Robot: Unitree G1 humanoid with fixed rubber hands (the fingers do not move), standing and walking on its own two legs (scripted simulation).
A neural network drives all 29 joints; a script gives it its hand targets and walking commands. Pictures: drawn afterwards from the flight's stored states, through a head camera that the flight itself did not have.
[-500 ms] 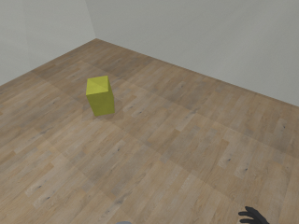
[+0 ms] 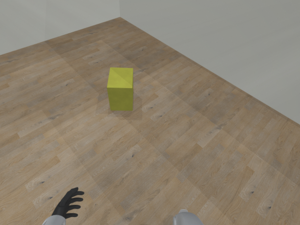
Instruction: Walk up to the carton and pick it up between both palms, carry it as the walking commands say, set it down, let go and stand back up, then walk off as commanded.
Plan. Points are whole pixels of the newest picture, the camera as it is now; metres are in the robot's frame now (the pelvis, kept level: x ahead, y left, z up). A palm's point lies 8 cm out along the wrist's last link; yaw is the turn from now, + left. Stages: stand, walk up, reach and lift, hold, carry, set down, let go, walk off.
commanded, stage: walk up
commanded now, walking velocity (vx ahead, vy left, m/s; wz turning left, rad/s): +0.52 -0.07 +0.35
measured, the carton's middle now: (121, 89) +1.24 +0.19 -0.64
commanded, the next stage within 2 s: none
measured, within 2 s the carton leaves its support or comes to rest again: neither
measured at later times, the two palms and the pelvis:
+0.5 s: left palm (61, 186) +0.27 +0.29 -0.14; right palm (215, 158) +0.35 -0.23 -0.12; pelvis +0.25 +0.02 -0.01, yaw +7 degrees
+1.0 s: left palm (78, 108) +0.58 +0.30 -0.13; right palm (205, 129) +0.50 -0.24 -0.16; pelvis +0.49 +0.02 -0.02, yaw +10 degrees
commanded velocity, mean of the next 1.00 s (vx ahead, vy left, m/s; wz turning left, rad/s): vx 0.47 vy -0.05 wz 0.16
